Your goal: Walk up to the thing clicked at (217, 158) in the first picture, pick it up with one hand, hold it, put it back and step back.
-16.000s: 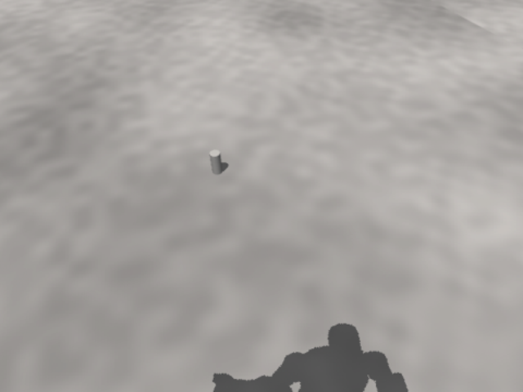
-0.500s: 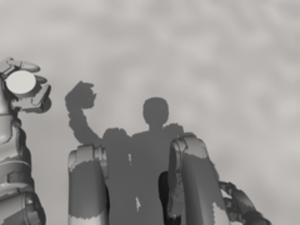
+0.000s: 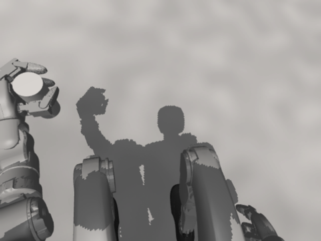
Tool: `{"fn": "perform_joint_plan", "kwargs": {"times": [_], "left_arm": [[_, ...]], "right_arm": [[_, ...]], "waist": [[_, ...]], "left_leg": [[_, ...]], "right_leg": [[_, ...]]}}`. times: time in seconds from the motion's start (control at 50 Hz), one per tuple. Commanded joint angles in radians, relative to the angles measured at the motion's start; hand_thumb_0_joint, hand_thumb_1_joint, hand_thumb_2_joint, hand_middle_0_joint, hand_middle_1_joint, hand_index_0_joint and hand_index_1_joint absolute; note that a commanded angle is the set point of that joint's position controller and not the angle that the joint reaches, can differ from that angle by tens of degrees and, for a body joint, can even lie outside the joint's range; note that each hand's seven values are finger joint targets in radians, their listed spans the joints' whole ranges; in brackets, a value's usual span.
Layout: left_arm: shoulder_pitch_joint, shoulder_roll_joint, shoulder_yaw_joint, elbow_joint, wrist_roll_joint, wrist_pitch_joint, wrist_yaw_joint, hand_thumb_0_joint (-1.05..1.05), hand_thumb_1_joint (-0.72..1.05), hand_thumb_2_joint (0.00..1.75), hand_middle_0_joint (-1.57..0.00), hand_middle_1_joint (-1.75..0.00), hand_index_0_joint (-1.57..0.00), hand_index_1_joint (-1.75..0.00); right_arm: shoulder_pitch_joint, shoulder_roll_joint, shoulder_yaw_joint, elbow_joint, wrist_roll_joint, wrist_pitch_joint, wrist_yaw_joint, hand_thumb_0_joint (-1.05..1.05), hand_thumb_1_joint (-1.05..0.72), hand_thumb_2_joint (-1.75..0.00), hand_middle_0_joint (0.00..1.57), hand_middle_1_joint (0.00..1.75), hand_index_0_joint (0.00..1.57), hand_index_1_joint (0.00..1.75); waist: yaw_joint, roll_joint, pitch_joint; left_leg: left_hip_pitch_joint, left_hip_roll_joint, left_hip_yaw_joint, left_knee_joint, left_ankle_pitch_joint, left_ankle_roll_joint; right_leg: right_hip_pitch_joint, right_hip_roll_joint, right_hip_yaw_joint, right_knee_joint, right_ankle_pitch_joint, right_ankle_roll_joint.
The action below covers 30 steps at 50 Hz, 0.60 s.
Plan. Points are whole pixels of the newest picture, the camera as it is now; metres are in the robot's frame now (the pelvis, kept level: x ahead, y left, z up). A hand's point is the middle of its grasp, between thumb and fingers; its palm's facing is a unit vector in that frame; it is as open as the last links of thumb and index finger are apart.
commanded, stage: lift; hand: left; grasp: from the side
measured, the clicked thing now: (39, 98) +0.46 +0.26 -0.06
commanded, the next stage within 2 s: none
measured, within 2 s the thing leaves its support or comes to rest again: neither
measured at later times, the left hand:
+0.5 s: hand (16, 84) +0.43 +0.24 +0.06, palm faces +0.17 -0.98 -0.07, open 7.3 cm
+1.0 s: hand out of the picture +0.41 +0.23 +0.25, palm faces +0.20 -0.98 -0.07, open 7.3 cm
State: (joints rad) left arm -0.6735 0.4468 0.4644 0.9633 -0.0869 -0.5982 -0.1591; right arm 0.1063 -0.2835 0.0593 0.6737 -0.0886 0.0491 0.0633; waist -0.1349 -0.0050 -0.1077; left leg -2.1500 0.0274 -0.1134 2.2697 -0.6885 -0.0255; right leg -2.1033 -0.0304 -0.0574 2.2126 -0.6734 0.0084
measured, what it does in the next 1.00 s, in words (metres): rises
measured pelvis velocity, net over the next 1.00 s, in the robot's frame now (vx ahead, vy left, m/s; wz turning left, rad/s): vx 0.04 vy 0.01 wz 0.05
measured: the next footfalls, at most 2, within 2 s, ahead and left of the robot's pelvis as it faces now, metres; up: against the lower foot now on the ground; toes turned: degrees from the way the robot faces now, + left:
none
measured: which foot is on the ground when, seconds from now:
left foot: down 0.00-1.00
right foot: down 0.00-1.00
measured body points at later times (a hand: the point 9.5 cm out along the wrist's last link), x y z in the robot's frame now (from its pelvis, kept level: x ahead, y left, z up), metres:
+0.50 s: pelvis +0.01 +0.00 +0.07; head +0.19 +0.04 +0.48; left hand +0.42 +0.29 +0.07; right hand +0.15 -0.26 -0.06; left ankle +0.08 +0.13 -0.34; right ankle +0.10 -0.12 -0.34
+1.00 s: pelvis +0.04 +0.01 +0.22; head +0.16 +0.04 +0.65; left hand +0.40 +0.28 +0.26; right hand +0.20 -0.23 +0.11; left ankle +0.08 +0.13 -0.34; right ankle +0.10 -0.12 -0.34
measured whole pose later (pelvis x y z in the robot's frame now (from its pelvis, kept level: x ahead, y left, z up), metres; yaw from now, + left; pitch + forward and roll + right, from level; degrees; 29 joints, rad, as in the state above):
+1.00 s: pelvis +0.04 +0.01 +0.22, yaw +3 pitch +25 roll -4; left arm -0.24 0.28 0.21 0.36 -0.15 -0.27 -0.02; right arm 0.17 -0.22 0.01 0.62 0.03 -0.01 -0.04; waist -0.05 0.02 -0.18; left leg -1.36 0.05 -0.05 1.55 -0.62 -0.01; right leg -1.32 -0.03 -0.05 1.49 -0.60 0.02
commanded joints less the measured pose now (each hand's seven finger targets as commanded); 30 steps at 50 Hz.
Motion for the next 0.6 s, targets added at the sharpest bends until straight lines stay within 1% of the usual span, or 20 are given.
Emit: {"fn": "perform_joint_plan", "kwargs": {"times": [0.0,0.08,0.1,0.12,0.14,0.16,0.18,0.22,0.24,0.28,0.3,0.32,0.36,0.4,0.42,0.46,0.5,0.54,0.56,0.58], "left_arm": [[-0.329,0.266,0.044,-0.283,-0.038,-0.096,-0.012,0.00,0.38,1.19,-1.26,-1.35,-1.28,-1.34],[-0.293,0.230,0.025,-0.303,-0.048,-0.071,-0.028,0.00,0.41,1.20,-1.26,-1.35,-1.28,-1.33],[-0.289,0.249,0.037,-0.321,-0.048,-0.066,-0.028,0.00,0.39,1.19,-1.25,-1.34,-1.27,-1.33],[-0.300,0.245,0.023,-0.338,-0.049,-0.062,-0.028,0.00,0.39,1.19,-1.25,-1.34,-1.28,-1.33],[-0.316,0.263,0.041,-0.386,-0.051,-0.061,-0.023,0.00,0.39,1.19,-1.24,-1.34,-1.27,-1.32],[-0.294,0.236,0.020,-0.382,-0.049,-0.053,-0.025,0.00,0.40,1.19,-1.25,-1.33,-1.27,-1.32],[-0.304,0.250,0.033,-0.433,-0.054,-0.050,-0.020,0.00,0.38,1.19,-1.25,-1.34,-1.27,-1.33],[-0.245,0.191,0.008,-0.393,-0.071,-0.029,-0.024,0.00,0.39,1.20,-1.25,-1.35,-1.27,-1.33],[-0.266,0.206,0.016,-0.448,-0.076,-0.031,-0.023,0.00,0.39,1.20,-1.24,-1.34,-1.26,-1.33],[-0.239,0.205,0.011,-0.461,-0.075,-0.016,-0.025,0.00,0.36,1.21,-1.25,-1.35,-1.28,-1.34],[-0.190,0.167,-0.017,-0.436,-0.077,-0.003,-0.029,0.00,0.38,1.20,-1.25,-1.35,-1.28,-1.33],[-0.201,0.156,-0.035,-0.477,-0.077,0.003,-0.030,0.00,0.36,1.19,-1.25,-1.35,-1.27,-1.33],[-0.185,0.170,-0.022,-0.497,-0.078,0.019,-0.022,0.00,0.35,1.20,-1.25,-1.35,-1.27,-1.33],[-0.133,0.138,-0.046,-0.513,-0.084,0.037,-0.021,0.00,0.38,1.20,-1.25,-1.35,-1.27,-1.33],[-0.155,0.157,-0.029,-0.578,-0.089,0.039,-0.015,0.00,0.39,1.20,-1.25,-1.35,-1.27,-1.33],[-0.146,0.173,-0.031,-0.652,-0.095,0.058,-0.001,0.00,0.38,1.21,-1.25,-1.36,-1.28,-1.34],[-0.130,0.142,-0.050,-0.697,-0.107,0.080,0.012,0.00,0.38,1.22,-1.25,-1.36,-1.28,-1.34],[-0.032,0.089,-0.062,-0.640,-0.116,0.109,0.025,0.00,0.40,1.21,-1.22,-1.34,-1.25,-1.32],[-0.030,0.085,-0.073,-0.668,-0.115,0.114,0.031,0.00,0.41,1.21,-1.21,-1.33,-1.24,-1.32],[0.010,0.098,-0.059,-0.679,-0.106,0.122,0.039,0.00,0.39,1.21,-1.22,-1.34,-1.25,-1.33]], "right_arm": [[0.132,-0.206,-0.084,-0.055,0.005,-0.022,-0.020,0.00,-0.92,-0.90,0.20,0.30,0.20,0.30],[0.142,-0.208,-0.098,-0.067,0.021,-0.026,-0.025,0.00,-0.92,-0.90,0.20,0.30,0.20,0.30],[0.145,-0.208,-0.102,-0.066,0.023,-0.029,-0.028,0.00,-0.92,-0.90,0.20,0.30,0.20,0.30],[0.137,-0.211,-0.103,-0.068,0.027,-0.028,-0.029,0.00,-0.92,-0.90,0.20,0.30,0.20,0.30],[0.145,-0.206,-0.104,-0.072,0.031,-0.028,-0.032,0.00,-0.92,-0.90,0.20,0.30,0.20,0.30],[0.141,-0.203,-0.105,-0.075,0.033,-0.028,-0.032,0.00,-0.92,-0.90,0.20,0.30,0.20,0.30],[0.152,-0.201,-0.110,-0.076,0.036,-0.027,-0.035,0.00,-0.92,-0.90,0.20,0.30,0.20,0.30],[0.144,-0.199,-0.109,-0.083,0.045,-0.033,-0.038,0.00,-0.92,-0.90,0.20,0.30,0.20,0.30],[0.143,-0.196,-0.112,-0.081,0.047,-0.037,-0.040,0.00,-0.92,-0.90,0.20,0.30,0.20,0.30],[0.152,-0.191,-0.119,-0.087,0.051,-0.039,-0.046,0.00,-0.92,-0.90,0.20,0.30,0.20,0.30],[0.139,-0.190,-0.117,-0.097,0.055,-0.043,-0.047,0.00,-0.92,-0.90,0.20,0.30,0.20,0.30],[0.133,-0.188,-0.119,-0.101,0.057,-0.046,-0.049,0.00,-0.92,-0.90,0.20,0.30,0.20,0.30],[0.132,-0.187,-0.123,-0.113,0.065,-0.048,-0.055,0.00,-0.91,-0.90,0.20,0.30,0.20,0.30],[0.131,-0.179,-0.124,-0.126,0.069,-0.051,-0.058,0.00,-0.91,-0.90,0.20,0.30,0.20,0.30],[0.133,-0.181,-0.127,-0.126,0.073,-0.054,-0.060,0.00,-0.91,-0.90,0.20,0.30,0.20,0.30],[0.132,-0.170,-0.129,-0.135,0.080,-0.056,-0.068,0.00,-0.90,-0.90,0.20,0.30,0.20,0.30],[0.124,-0.158,-0.127,-0.142,0.088,-0.062,-0.074,0.00,-0.90,-0.90,0.20,0.30,0.20,0.30],[0.113,-0.157,-0.129,-0.150,0.098,-0.071,-0.081,0.00,-0.90,-0.90,0.20,0.30,0.20,0.30],[0.111,-0.155,-0.128,-0.150,0.101,-0.073,-0.083,0.00,-0.89,-0.90,0.20,0.30,0.20,0.30],[0.107,-0.154,-0.130,-0.160,0.102,-0.073,-0.086,0.00,-0.90,-0.90,0.20,0.30,0.20,0.30]], "waist": [[0.022,0.186,-0.733],[0.022,0.196,-0.742],[0.033,0.191,-0.748],[0.029,0.213,-0.740],[0.039,0.219,-0.761],[0.032,0.226,-0.747],[0.041,0.216,-0.761],[0.032,0.201,-0.734],[0.036,0.193,-0.741],[0.038,0.176,-0.754],[0.036,0.171,-0.730],[0.036,0.180,-0.717],[0.046,0.175,-0.707],[0.042,0.151,-0.719],[0.059,0.158,-0.742],[0.066,0.144,-0.742],[0.056,0.133,-0.727],[0.058,0.096,-0.677],[0.063,0.106,-0.679],[0.070,0.114,-0.689]], "left_leg": [[0.457,-0.026,0.080,-0.281,0.137,0.050],[0.505,-0.025,0.073,-0.320,0.162,0.045],[0.517,-0.022,0.077,-0.323,0.160,0.046],[0.534,-0.022,0.072,-0.335,0.158,0.044],[0.553,-0.022,0.069,-0.349,0.158,0.042],[0.557,-0.023,0.066,-0.361,0.157,0.041],[0.568,-0.022,0.067,-0.366,0.154,0.042],[0.577,-0.023,0.059,-0.386,0.152,0.043],[0.581,-0.021,0.059,-0.391,0.147,0.043],[0.590,-0.022,0.070,-0.396,0.161,0.049],[0.595,-0.023,0.065,-0.417,0.161,0.048],[0.604,-0.021,0.063,-0.431,0.145,0.046],[0.628,-0.019,0.058,-0.464,0.119,0.045],[0.631,-0.022,0.064,-0.477,0.130,0.049],[0.662,-0.022,0.062,-0.493,0.136,0.048],[0.682,-0.021,0.069,-0.519,0.121,0.052],[0.700,-0.020,0.067,-0.553,0.106,0.053],[0.712,-0.017,0.065,-0.578,0.110,0.054],[0.740,-0.015,0.059,-0.594,0.128,0.052],[0.754,-0.016,0.060,-0.608,0.150,0.052]], "right_leg": [[0.408,0.037,-0.017,-0.253,0.166,-0.041],[0.403,0.035,-0.021,-0.265,0.181,-0.047],[0.414,0.036,-0.015,-0.279,0.180,-0.046],[0.393,0.033,-0.016,-0.278,0.177,-0.050],[0.402,0.033,-0.016,-0.285,0.174,-0.051],[0.407,0.030,-0.017,-0.290,0.174,-0.051],[0.418,0.033,-0.014,-0.304,0.171,-0.051],[0.415,0.030,-0.016,-0.318,0.170,-0.051],[0.424,0.031,-0.013,-0.328,0.167,-0.050],[0.469,0.032,-0.003,-0.360,0.180,-0.046],[0.464,0.029,-0.005,-0.369,0.177,-0.048],[0.450,0.029,-0.005,-0.380,0.165,-0.050],[0.462,0.028,0.000,-0.411,0.145,-0.050],[0.519,0.029,0.005,-0.444,0.156,-0.046],[0.526,0.027,0.007,-0.454,0.159,-0.048],[0.581,0.027,0.024,-0.506,0.142,-0.042],[0.622,0.026,0.033,-0.550,0.128,-0.039],[0.639,0.027,0.035,-0.583,0.134,-0.035],[0.649,0.026,0.033,-0.586,0.154,-0.038],[0.677,0.026,0.029,-0.592,0.176,-0.039]]}}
